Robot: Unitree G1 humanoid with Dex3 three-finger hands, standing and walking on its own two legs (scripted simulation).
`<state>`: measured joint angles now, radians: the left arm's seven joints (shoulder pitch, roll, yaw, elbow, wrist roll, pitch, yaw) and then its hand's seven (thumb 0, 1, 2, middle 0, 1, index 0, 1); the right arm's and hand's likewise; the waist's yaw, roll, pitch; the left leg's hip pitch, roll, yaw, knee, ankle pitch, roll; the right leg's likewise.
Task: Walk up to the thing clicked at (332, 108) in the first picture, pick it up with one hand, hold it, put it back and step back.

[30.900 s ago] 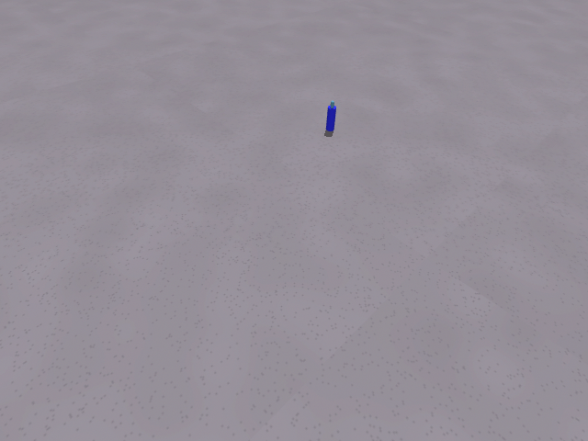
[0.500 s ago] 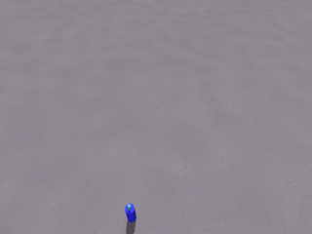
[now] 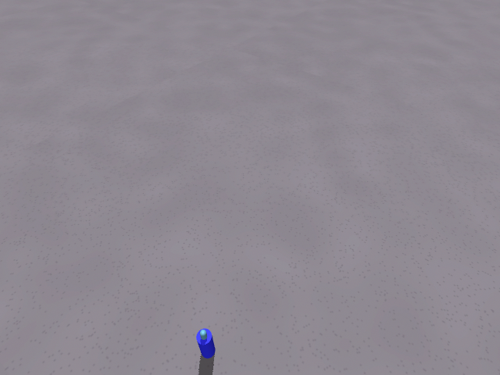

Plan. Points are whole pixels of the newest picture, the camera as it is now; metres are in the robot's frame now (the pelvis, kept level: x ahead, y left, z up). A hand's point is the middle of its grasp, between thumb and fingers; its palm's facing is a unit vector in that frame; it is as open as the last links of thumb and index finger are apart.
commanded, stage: stand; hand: left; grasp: from the side
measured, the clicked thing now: (205, 341) +0.42 +0.17 -0.69
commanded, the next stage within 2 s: step back in 0.74 s
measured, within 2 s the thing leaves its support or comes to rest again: neither
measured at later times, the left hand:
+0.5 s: hand out of the picture +0.08 +0.24 -0.16, palm faces -0.01 -0.94 -0.34, open 7.4 cm
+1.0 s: hand out of the picture +0.08 +0.28 -0.17, palm faces -0.02 -0.92 -0.38, open 7.4 cm
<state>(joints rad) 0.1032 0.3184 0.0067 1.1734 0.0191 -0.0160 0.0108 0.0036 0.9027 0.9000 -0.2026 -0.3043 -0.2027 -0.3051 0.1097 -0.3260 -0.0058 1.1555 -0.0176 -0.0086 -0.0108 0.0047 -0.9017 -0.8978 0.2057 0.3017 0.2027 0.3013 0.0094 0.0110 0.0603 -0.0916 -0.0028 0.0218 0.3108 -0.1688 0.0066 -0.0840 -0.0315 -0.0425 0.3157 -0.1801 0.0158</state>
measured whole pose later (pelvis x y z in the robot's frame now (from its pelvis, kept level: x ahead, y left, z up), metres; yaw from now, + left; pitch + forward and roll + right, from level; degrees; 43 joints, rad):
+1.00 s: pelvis -0.03 +0.01 -0.02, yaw +0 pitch -2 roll -1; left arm 0.06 0.38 0.06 1.00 0.02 0.02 0.01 0.00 0.90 0.90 -0.20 -0.30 -0.20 -0.30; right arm 0.08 -0.40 -0.06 1.02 0.00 0.05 0.01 0.00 -0.90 -0.90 0.21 0.30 0.20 0.30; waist 0.00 0.00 0.17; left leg -0.31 -0.02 -0.01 0.71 -0.39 0.03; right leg -0.27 -0.04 -0.03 0.54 -0.24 0.01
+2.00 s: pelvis -0.24 +0.05 -0.02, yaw -1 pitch -3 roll -1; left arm 0.12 0.38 0.08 0.80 0.02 0.08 0.01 0.00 0.90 0.90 -0.20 -0.30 -0.20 -0.30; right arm 0.18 -0.35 -0.04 0.88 -0.04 0.02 -0.01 0.01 -0.90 -0.90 0.21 0.30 0.20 0.30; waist -0.01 -0.05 0.18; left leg -0.25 -0.01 -0.05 0.61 -0.32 0.02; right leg -0.48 0.10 0.12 1.05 -0.51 -0.01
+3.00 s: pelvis -0.57 +0.00 -0.03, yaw -4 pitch -2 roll +0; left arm 0.18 0.41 0.07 0.85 0.02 0.05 0.01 0.00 0.90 0.90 -0.20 -0.30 -0.20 -0.30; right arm 0.09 -0.38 -0.05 0.81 -0.04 0.03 -0.01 0.00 -0.90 -0.90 0.21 0.30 0.21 0.30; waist 0.04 -0.04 0.17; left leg -0.40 0.05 0.02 0.63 -0.20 0.00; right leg -0.27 0.02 0.08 0.84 -0.50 0.03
